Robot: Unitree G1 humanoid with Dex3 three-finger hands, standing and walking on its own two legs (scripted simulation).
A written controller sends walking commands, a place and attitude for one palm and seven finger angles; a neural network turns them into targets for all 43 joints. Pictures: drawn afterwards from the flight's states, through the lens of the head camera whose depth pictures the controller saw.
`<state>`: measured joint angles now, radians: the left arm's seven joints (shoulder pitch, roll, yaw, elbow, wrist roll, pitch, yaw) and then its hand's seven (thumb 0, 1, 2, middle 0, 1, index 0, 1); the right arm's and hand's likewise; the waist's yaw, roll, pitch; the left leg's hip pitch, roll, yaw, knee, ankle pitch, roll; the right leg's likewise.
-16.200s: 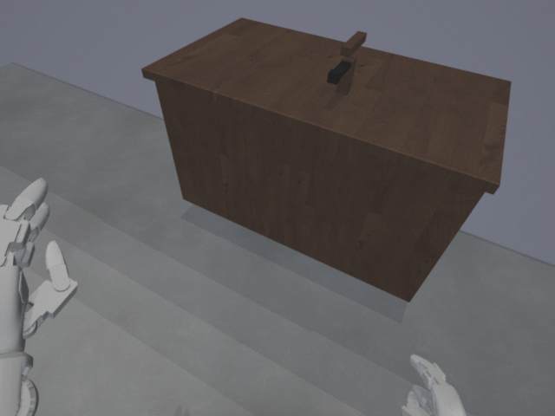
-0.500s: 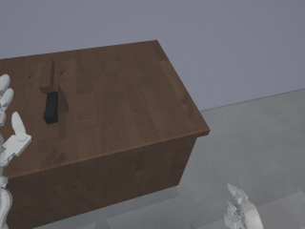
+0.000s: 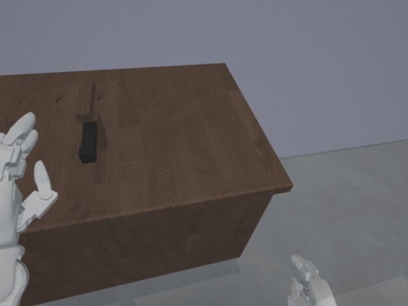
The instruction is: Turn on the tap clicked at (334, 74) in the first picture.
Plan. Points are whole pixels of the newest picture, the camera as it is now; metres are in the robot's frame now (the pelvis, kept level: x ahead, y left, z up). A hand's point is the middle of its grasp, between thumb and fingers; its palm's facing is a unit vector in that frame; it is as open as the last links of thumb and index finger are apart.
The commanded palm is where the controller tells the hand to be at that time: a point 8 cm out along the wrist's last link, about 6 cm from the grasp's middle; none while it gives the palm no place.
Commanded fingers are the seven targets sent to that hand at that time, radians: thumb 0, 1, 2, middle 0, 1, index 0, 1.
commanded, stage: come to a stop and stand still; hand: left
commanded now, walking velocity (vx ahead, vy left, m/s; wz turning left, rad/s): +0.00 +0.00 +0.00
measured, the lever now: (88, 154) +0.37 +0.29 +0.06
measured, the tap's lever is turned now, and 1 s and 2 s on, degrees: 0 0 0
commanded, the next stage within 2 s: look again from close up in 0.30 s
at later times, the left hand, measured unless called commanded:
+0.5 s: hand (60, 182) +0.24 +0.25 +0.16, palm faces +0.40 -0.85 -0.34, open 7.4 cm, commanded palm +0.18 +0.28 +0.17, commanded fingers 0.00 0.90 0.90 -0.20 -0.30 -0.20 -0.30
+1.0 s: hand (61, 168) +0.25 +0.25 +0.17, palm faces +0.41 -0.85 -0.35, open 7.4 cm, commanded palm +0.17 +0.28 +0.17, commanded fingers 0.00 0.90 0.90 -0.20 -0.30 -0.20 -0.30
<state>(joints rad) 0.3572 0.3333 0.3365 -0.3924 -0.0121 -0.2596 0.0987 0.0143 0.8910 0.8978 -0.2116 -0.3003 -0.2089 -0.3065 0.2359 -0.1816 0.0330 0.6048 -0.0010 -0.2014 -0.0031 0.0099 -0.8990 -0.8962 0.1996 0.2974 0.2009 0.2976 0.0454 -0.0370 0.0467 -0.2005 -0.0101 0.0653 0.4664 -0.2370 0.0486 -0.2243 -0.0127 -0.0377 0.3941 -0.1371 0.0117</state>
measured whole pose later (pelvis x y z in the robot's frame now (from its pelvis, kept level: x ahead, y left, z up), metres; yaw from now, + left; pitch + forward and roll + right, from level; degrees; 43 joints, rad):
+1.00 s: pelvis +0.02 -0.02 +0.00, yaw +2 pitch -1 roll +0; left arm 0.23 0.38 0.38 -0.36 -0.10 0.04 0.01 0.01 0.90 0.90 -0.21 -0.30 -0.20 -0.31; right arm 0.18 -0.25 0.04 0.65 0.02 -0.13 0.01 0.01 -0.90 -0.90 0.20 0.30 0.20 0.30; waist 0.04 0.02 0.00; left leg -0.21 -0.02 0.03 0.49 -0.26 0.02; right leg -0.26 -0.01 -0.03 0.49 -0.22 -0.01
